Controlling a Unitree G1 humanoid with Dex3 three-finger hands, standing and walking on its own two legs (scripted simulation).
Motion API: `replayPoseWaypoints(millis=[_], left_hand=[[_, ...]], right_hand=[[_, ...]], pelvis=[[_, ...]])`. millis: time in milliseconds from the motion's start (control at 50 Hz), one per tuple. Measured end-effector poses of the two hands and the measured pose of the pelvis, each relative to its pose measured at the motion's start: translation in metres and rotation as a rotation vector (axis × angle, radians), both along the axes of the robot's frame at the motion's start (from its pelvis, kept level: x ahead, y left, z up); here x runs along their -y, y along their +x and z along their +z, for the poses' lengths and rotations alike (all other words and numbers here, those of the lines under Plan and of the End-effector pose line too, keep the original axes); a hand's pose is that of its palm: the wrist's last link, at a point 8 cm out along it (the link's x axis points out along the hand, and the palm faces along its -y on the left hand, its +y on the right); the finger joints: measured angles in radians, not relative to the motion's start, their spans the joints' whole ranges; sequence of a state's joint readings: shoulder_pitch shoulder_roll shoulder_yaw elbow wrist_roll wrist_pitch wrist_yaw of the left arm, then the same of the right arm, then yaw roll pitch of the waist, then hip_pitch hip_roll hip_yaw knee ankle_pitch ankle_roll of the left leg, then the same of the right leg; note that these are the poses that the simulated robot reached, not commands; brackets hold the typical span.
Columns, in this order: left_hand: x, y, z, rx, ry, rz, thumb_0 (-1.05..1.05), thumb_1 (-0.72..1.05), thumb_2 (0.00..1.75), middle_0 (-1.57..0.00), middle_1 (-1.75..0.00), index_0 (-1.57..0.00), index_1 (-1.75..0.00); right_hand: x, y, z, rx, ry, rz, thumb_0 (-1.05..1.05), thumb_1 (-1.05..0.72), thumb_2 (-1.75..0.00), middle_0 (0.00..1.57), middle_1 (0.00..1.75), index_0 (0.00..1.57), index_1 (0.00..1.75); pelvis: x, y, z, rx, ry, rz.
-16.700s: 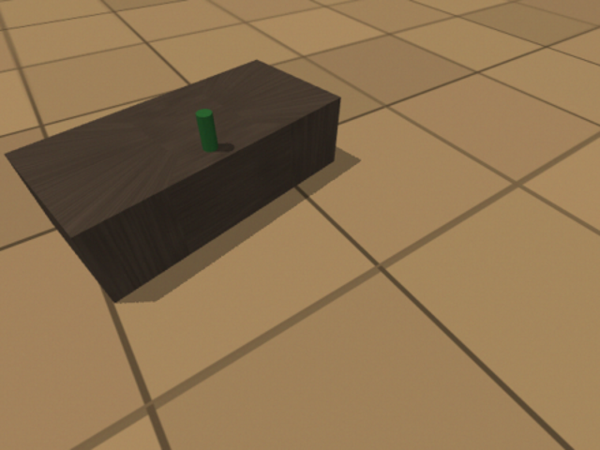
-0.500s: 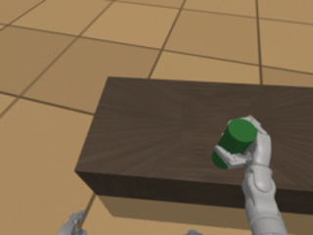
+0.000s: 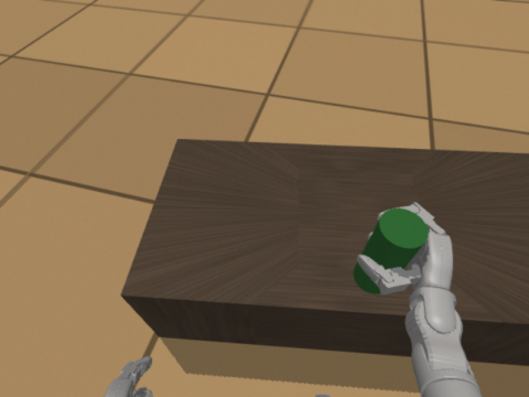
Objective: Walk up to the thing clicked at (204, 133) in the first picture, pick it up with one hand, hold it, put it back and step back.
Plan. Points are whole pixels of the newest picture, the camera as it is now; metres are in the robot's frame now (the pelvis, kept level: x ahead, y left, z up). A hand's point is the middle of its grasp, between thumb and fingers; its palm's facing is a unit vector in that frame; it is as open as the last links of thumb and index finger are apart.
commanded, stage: hold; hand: right
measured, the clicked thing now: (385, 255) +0.33 -0.17 +0.03
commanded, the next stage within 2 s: none
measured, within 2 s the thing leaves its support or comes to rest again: neither
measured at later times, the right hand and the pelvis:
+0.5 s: hand (379, 250) +0.33 -0.16 +0.05, palm faces +0.18 +0.98 +0.00, open 9.5 cm; pelvis +0.00 +0.01 +0.00, yaw +0 degrees
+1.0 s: hand (382, 252) +0.32 -0.16 +0.06, palm faces +0.19 +0.98 +0.01, open 9.5 cm; pelvis +0.00 +0.01 +0.00, yaw +0 degrees
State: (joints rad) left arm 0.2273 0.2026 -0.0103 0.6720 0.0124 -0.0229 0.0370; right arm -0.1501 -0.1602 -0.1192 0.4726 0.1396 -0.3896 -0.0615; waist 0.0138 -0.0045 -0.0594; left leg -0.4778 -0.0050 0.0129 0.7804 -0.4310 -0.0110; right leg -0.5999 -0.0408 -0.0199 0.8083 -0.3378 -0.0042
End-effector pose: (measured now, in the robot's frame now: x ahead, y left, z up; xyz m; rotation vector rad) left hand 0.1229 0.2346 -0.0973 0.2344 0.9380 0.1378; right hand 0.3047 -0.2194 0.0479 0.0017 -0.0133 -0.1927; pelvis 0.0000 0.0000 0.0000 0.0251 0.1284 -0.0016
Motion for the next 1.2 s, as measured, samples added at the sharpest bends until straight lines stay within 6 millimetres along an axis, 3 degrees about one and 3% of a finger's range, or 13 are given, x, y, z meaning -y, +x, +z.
replayPoseWaypoints(millis=[480, 1200], left_hand=[[-0.007, 0.010, 0.003, 0.022, -0.005, -0.001, 0.01, 0.90, 0.90, -0.20, -0.31, -0.20, -0.31], [-0.015, 0.003, 0.004, 0.030, 0.007, 0.008, 0.01, 0.91, 0.90, -0.20, -0.31, -0.20, -0.30]], right_hand=[[-0.014, -0.003, 0.003, -0.006, 0.000, 0.013, -0.01, 0.41, -1.14, 0.78, 1.15, 0.79, 1.15], [-0.012, -0.014, 0.009, 0.007, -0.005, 0.000, -0.01, 0.41, -1.15, 0.78, 1.15, 0.79, 1.15]], pelvis=[[-0.007, 0.004, 0.002, 0.015, -0.006, 0.000], [-0.011, -0.004, 0.003, 0.027, -0.008, -0.003]])
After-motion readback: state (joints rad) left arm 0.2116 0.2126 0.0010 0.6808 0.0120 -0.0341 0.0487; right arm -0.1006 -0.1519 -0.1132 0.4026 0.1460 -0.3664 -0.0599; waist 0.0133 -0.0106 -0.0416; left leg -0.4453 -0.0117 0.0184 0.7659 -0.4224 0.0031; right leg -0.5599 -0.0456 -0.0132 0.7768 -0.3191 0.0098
